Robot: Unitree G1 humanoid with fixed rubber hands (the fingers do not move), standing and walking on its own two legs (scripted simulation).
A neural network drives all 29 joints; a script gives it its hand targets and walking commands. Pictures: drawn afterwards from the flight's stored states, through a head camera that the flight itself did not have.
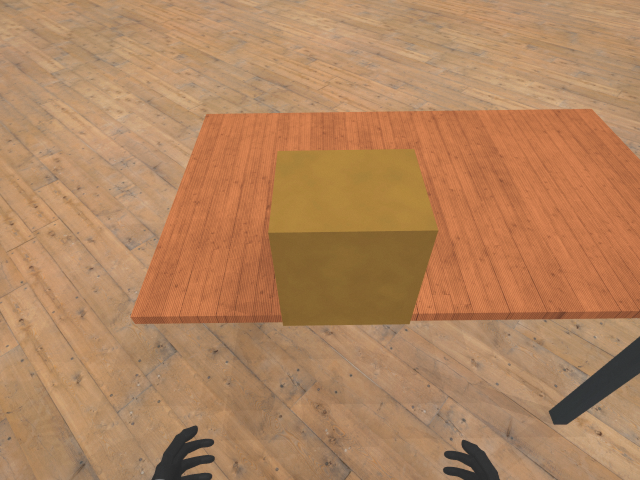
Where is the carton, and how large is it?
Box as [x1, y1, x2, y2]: [268, 149, 437, 325]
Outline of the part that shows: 413,149 306,150 277,152 268,234 283,325 409,323 437,232 434,217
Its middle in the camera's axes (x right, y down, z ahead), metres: +0.04 -0.01 +0.62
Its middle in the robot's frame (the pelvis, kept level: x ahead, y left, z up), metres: +0.47 -0.02 +0.02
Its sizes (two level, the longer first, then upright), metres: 0.210 0.175 0.223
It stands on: a table, 0.69 m high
